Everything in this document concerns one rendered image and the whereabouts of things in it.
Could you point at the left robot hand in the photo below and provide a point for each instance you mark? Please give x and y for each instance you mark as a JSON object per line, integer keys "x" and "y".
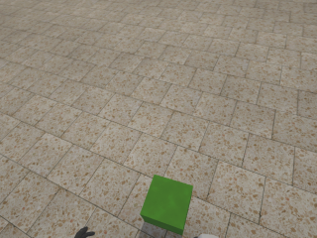
{"x": 83, "y": 234}

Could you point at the carton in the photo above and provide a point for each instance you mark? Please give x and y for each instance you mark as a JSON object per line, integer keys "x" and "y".
{"x": 167, "y": 203}

